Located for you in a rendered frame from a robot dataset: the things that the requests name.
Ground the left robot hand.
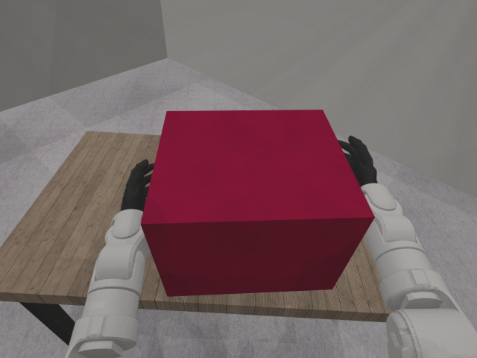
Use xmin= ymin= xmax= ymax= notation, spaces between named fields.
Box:
xmin=121 ymin=159 xmax=154 ymax=212

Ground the right robot hand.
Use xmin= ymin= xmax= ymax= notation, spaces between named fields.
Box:
xmin=338 ymin=136 xmax=378 ymax=187

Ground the carton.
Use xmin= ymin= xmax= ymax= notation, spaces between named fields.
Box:
xmin=141 ymin=110 xmax=375 ymax=297

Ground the robot right forearm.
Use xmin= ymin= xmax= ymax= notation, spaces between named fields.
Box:
xmin=361 ymin=183 xmax=477 ymax=337

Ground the table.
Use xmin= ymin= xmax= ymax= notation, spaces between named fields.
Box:
xmin=0 ymin=131 xmax=394 ymax=345

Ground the robot left forearm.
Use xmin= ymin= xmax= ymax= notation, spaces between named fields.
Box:
xmin=64 ymin=209 xmax=151 ymax=358

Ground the right robot upper arm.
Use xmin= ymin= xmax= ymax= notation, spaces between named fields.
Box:
xmin=386 ymin=308 xmax=477 ymax=358

